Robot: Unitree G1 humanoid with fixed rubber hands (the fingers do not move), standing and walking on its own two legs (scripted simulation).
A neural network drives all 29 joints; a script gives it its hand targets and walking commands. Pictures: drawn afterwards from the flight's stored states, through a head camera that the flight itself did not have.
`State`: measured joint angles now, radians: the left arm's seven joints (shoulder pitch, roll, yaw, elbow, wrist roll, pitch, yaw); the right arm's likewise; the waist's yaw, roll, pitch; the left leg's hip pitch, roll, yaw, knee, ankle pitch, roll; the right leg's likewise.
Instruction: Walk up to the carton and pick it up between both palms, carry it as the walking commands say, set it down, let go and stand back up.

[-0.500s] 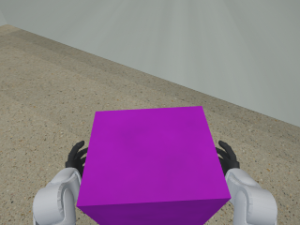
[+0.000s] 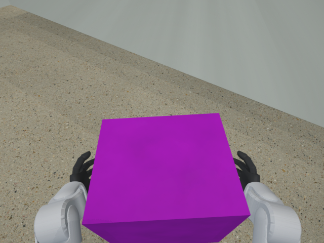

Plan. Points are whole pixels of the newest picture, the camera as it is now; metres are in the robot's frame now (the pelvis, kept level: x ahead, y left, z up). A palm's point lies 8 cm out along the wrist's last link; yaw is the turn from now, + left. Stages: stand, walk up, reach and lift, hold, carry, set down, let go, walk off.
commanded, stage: carry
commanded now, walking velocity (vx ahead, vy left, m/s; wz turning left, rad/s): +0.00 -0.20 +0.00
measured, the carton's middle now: (164, 185) +0.25 +0.00 +0.01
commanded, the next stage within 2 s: none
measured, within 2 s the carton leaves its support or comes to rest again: neither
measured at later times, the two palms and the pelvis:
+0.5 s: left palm (121, 205) +0.18 +0.09 +0.08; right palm (300, 211) +0.17 -0.27 +0.07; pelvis -0.05 -0.09 +0.01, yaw +0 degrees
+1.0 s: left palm out of the picture +0.12 +0.05 +0.07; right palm out of the picture +0.11 -0.31 +0.08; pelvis -0.11 -0.13 +0.00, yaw -1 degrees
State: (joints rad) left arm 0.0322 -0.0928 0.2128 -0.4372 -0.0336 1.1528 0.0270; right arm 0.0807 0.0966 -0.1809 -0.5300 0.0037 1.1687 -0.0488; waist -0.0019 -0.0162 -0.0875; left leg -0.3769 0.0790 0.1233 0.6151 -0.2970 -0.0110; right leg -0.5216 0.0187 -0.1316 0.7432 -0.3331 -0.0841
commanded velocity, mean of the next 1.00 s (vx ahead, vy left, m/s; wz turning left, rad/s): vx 0.00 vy -0.20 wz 0.00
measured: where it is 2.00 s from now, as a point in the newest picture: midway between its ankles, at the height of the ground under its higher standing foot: outside the picture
